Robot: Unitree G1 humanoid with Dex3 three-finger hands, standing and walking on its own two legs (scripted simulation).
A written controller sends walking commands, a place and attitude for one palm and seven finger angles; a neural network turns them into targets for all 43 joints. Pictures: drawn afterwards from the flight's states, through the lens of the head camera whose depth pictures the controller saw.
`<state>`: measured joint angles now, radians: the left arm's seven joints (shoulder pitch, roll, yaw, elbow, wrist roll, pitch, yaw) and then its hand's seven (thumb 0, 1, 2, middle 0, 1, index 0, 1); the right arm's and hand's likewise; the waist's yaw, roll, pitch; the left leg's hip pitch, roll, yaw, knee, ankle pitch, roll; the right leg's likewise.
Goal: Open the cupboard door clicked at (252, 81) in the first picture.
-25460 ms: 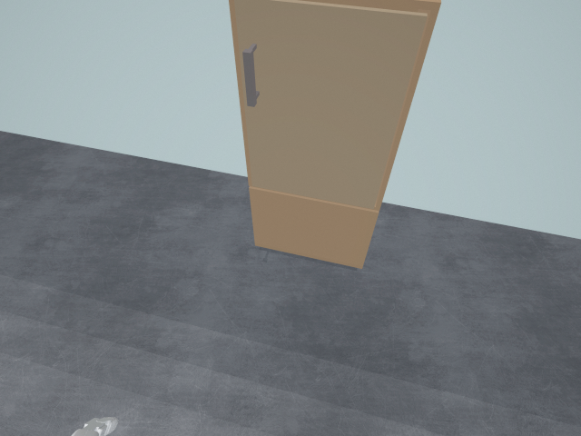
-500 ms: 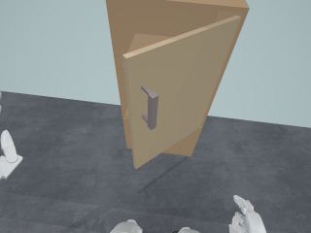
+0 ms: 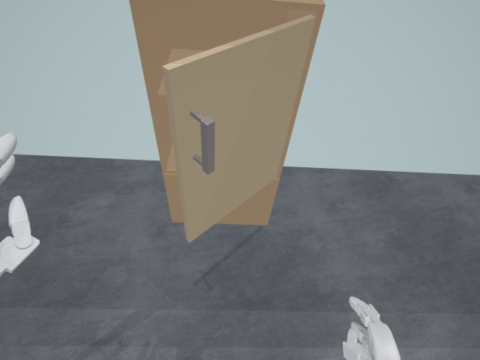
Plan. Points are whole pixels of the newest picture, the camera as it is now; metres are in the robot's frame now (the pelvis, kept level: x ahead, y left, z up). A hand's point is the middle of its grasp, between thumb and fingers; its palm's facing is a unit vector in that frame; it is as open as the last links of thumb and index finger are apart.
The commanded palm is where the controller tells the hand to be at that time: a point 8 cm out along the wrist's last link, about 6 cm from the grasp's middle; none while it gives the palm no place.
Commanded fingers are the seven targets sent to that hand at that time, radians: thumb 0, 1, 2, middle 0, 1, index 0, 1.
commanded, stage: stop stepping back and stand still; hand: left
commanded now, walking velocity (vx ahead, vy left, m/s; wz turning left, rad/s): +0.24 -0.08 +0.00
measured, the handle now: (202, 142) +0.53 +0.12 +0.05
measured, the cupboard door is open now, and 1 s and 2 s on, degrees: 44 44 44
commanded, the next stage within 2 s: let the arm hang, fingers relaxed in 1.34 s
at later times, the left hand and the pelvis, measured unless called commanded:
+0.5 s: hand out of the picture +0.13 +0.25 +0.17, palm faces +0.46 -0.77 -0.45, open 7.4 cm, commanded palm +0.07 +0.29 +0.19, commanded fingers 0.00 0.90 0.90 -0.20 -0.30 -0.20 -0.30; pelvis -0.07 -0.01 +0.02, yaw +2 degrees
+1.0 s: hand out of the picture +0.11 +0.29 +0.16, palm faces +0.42 -0.78 -0.46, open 7.4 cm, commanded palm +0.05 +0.33 +0.19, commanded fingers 0.00 0.90 0.90 -0.20 -0.30 -0.20 -0.30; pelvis -0.09 +0.03 +0.01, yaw +1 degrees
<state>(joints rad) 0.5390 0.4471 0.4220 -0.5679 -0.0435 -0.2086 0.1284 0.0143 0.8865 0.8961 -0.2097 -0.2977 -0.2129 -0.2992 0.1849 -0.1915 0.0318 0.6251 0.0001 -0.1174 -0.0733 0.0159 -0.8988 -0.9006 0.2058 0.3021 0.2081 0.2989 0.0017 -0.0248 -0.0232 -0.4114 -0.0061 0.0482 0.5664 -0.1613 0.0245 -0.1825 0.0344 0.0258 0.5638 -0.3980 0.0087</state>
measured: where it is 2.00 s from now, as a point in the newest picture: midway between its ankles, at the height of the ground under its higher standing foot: outside the picture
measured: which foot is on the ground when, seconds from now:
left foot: down 0.00-0.20, up 0.22-0.52, down 0.54-1.00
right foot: down 0.00-1.00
